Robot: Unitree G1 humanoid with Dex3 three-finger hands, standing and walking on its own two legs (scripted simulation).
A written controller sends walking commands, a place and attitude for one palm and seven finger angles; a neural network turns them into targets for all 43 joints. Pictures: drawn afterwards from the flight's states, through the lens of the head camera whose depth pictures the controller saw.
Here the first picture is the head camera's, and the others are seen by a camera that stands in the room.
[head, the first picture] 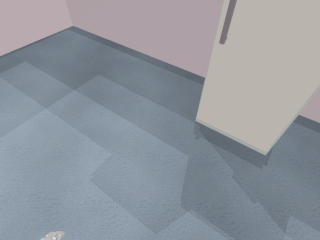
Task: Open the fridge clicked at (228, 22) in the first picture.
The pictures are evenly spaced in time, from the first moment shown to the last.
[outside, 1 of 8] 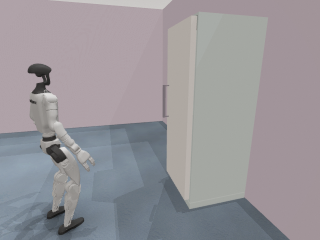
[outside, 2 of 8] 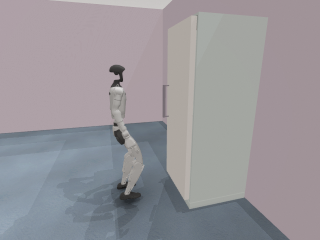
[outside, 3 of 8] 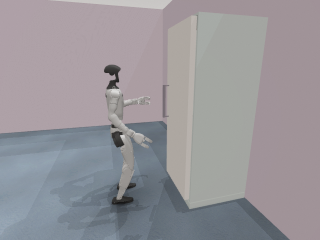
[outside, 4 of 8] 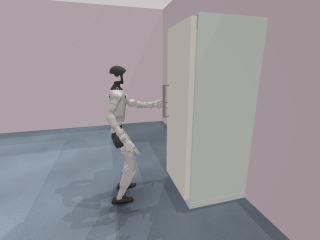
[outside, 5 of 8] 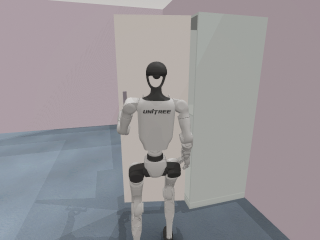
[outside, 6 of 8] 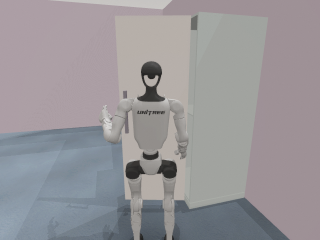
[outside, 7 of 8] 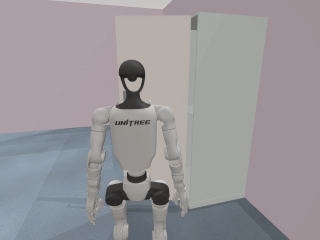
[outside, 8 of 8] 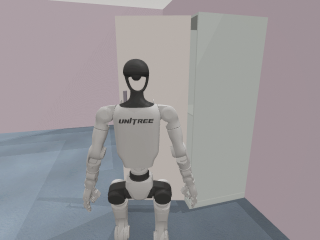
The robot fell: no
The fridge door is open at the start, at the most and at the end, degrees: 0 78 73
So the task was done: yes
